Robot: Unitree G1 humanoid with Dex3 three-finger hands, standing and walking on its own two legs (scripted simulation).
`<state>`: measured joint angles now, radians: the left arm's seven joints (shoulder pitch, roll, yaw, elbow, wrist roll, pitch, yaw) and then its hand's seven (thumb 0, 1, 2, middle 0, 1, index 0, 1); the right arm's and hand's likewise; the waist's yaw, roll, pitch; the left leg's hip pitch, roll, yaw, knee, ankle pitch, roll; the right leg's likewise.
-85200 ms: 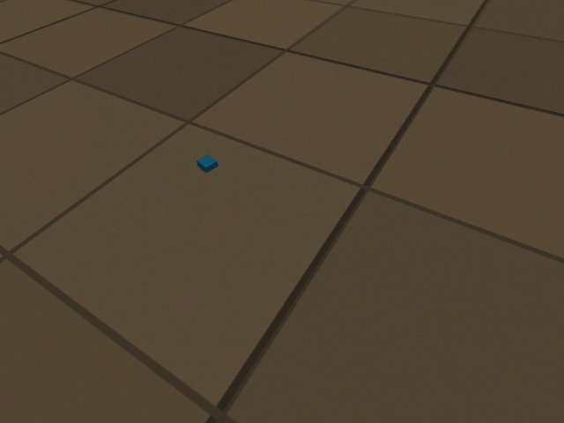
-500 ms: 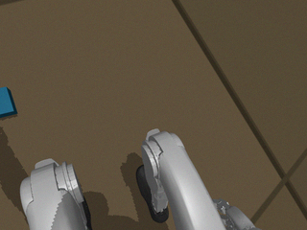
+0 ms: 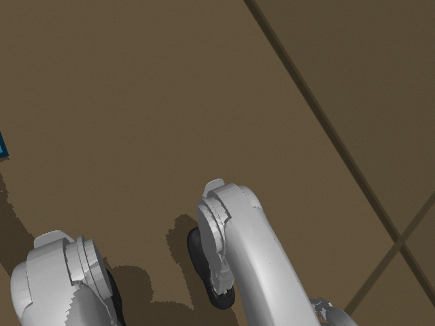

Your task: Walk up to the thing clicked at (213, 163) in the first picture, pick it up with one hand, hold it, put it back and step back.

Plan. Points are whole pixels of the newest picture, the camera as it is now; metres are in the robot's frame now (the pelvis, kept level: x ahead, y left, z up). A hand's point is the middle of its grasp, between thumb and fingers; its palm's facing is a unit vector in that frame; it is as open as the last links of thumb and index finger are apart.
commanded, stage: home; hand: left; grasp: from above
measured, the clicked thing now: out of the picture +0.51 +0.33 -0.31
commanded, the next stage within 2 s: none
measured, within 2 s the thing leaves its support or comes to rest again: neither
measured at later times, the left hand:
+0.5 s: hand out of the picture +0.42 +0.33 -0.03, palm faces -0.26 -0.51 -0.82, open 8.6 cm
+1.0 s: hand out of the picture +0.28 +0.26 +0.17, palm faces +0.15 -0.93 -0.34, open 7.4 cm
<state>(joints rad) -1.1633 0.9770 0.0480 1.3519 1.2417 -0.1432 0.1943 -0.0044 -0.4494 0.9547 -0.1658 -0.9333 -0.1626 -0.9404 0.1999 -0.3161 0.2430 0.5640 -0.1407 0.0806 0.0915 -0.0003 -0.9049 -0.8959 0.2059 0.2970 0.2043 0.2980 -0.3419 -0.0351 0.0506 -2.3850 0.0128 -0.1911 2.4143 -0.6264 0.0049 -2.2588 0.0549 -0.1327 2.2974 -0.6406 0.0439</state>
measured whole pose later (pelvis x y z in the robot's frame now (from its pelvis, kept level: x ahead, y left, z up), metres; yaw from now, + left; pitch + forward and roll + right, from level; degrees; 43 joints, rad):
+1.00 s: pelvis +0.04 +0.00 +0.28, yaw +11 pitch +24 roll -5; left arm -0.02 0.34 0.07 0.31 0.04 0.31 0.07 0.01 0.90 0.90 -0.20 -0.30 -0.21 -0.29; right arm 0.13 -0.22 0.05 0.57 0.04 -0.06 -0.06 0.01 -0.90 -0.89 0.21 0.30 0.21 0.30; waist -0.08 0.03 -0.18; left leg -1.36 0.02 -0.09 1.52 -0.58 -0.01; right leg -1.28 0.02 -0.06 1.46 -0.60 0.01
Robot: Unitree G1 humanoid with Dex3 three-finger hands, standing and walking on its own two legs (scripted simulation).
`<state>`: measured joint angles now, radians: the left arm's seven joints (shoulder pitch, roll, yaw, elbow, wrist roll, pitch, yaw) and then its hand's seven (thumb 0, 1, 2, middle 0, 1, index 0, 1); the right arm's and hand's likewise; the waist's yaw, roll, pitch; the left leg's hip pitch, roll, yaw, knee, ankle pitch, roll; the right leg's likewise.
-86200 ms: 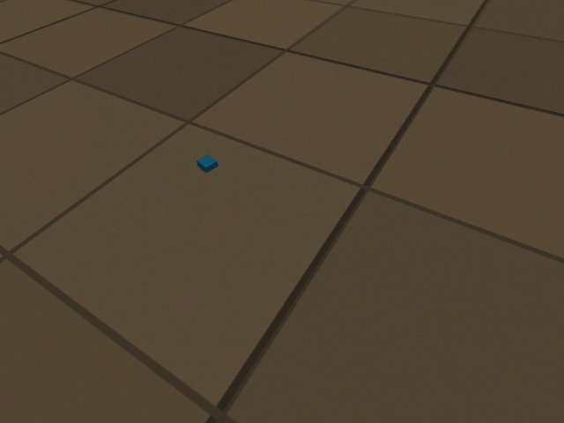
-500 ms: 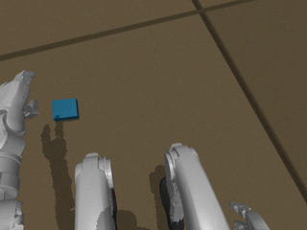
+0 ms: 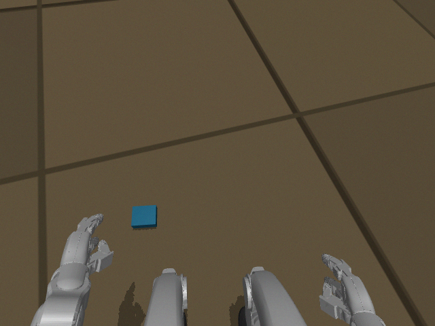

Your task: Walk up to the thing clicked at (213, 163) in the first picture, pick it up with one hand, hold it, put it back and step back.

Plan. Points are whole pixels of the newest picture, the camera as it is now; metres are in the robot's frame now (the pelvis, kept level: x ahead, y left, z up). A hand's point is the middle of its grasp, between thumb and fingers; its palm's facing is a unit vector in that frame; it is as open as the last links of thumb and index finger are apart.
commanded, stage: home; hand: left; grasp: from above
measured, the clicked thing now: (144, 216) +0.52 +0.24 -0.59
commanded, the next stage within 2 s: none
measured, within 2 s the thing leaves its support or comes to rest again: neither
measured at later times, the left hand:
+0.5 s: hand (80, 294) +0.21 +0.19 +0.06, palm faces +0.10 -0.97 -0.22, open 7.4 cm
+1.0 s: hand (82, 299) +0.20 +0.19 +0.06, palm faces +0.09 -0.97 -0.21, open 7.4 cm
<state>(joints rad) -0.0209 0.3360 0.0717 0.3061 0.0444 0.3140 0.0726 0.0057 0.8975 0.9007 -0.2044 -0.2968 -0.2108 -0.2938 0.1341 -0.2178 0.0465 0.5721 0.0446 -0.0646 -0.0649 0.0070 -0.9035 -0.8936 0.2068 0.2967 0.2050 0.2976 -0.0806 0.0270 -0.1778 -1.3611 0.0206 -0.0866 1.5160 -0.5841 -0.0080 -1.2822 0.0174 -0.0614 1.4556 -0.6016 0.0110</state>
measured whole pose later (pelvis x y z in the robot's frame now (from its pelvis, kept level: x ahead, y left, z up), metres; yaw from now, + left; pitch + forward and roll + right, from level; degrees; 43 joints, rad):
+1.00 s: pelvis +0.05 +0.00 +0.11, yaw +3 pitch +10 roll -3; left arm 0.50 0.23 0.03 -0.12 -0.05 0.45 0.02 0.01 0.91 0.90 -0.20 -0.30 -0.20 -0.29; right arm 0.30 -0.22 0.04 0.53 0.01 -0.22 -0.17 0.01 -0.90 -0.89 0.21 0.30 0.21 0.30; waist -0.04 0.05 -0.16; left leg -0.70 0.02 -0.07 1.01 -0.48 -0.01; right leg -0.62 0.01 -0.05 0.94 -0.49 0.01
